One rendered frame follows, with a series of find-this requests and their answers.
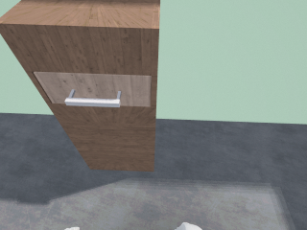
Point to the drawer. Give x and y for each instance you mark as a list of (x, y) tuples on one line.
[(136, 90)]

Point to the handle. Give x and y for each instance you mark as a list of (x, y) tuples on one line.
[(92, 101)]

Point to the cabinet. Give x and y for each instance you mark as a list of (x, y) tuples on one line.
[(111, 37)]

